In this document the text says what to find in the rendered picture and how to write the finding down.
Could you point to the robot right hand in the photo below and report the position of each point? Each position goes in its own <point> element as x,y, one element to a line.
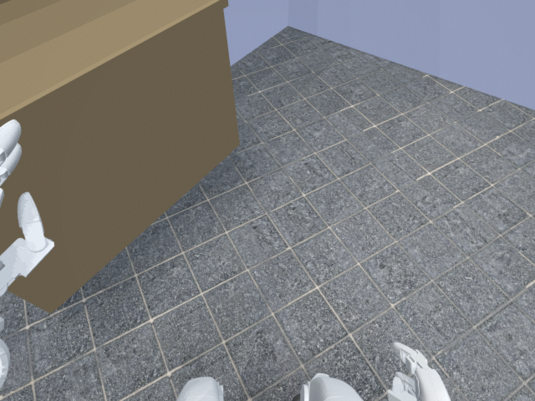
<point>427,386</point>

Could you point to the counter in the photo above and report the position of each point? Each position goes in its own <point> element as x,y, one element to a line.
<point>124,106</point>

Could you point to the robot right thigh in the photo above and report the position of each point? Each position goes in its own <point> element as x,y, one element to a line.
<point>328,389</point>

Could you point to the right robot shin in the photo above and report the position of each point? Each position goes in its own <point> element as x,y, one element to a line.
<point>320,375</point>

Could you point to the robot left hand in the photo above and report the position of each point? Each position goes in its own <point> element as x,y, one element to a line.
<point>23,255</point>

